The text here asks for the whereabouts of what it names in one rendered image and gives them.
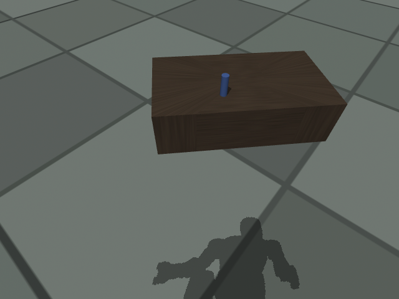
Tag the can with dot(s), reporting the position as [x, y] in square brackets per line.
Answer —
[224, 84]

